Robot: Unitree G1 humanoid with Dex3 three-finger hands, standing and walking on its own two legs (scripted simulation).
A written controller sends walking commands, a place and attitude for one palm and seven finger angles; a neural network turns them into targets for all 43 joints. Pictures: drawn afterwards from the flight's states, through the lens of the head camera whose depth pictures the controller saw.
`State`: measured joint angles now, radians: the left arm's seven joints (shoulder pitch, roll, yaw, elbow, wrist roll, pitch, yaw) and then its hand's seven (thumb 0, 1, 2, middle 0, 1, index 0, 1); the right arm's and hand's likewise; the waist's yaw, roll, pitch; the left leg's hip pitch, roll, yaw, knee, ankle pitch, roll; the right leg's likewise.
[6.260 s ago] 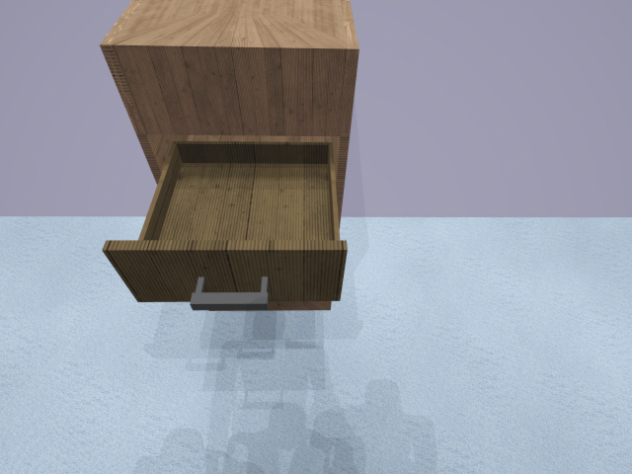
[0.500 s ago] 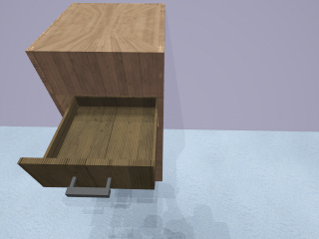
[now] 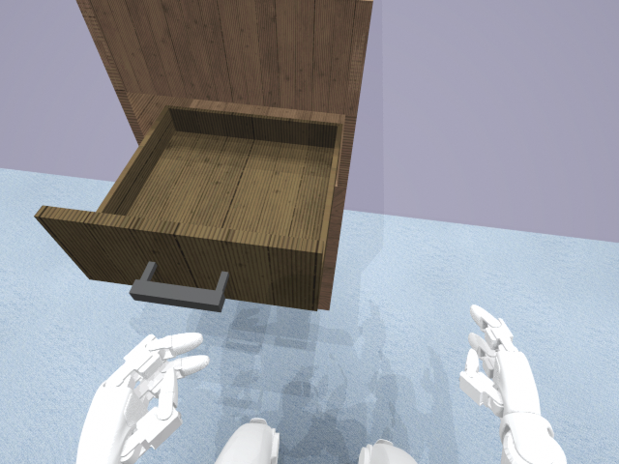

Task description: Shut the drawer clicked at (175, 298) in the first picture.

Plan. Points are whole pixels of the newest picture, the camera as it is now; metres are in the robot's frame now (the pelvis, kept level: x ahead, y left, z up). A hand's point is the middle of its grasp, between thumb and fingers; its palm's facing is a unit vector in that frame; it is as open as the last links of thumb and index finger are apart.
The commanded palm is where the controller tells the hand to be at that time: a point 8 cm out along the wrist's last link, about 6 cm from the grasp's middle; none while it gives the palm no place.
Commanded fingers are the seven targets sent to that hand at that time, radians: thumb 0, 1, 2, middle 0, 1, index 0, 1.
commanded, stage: raise the hand and make a fist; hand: left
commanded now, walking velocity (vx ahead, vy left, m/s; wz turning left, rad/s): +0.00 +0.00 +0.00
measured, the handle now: (182, 284) +0.34 +0.23 -0.01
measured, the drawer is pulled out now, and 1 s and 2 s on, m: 0.29 0.29 0.29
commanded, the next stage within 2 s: bring the fist close to the handle in 1.38 s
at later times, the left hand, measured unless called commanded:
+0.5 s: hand (162, 391) +0.18 +0.18 +0.06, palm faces -0.02 -1.00 -0.04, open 3.2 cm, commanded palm +0.15 +0.23 +0.07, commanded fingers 0.00 0.90 0.90 -1.24 -1.43 -1.24 -1.43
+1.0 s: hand (140, 390) +0.17 +0.19 +0.09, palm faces +0.00 -1.00 -0.05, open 3.2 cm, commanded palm +0.13 +0.25 +0.10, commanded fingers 0.00 0.90 0.90 -1.40 -1.60 -1.40 -1.60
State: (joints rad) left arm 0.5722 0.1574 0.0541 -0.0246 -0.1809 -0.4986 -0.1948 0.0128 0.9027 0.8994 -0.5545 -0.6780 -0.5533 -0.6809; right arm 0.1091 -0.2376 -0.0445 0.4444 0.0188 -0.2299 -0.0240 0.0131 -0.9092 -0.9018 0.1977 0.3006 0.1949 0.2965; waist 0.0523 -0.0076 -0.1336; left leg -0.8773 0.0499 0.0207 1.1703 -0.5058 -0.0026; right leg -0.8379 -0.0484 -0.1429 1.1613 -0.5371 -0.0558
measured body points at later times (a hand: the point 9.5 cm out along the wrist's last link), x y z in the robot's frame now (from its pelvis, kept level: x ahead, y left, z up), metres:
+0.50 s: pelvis +0.01 +0.02 +0.01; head +0.07 +0.03 +0.46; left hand +0.18 +0.23 +0.07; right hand +0.18 -0.23 -0.06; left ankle +0.04 +0.12 -0.65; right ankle +0.03 -0.09 -0.65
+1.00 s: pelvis +0.02 +0.03 +0.02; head +0.07 +0.04 +0.47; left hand +0.17 +0.24 +0.10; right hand +0.23 -0.18 -0.04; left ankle +0.04 +0.12 -0.65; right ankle +0.03 -0.09 -0.65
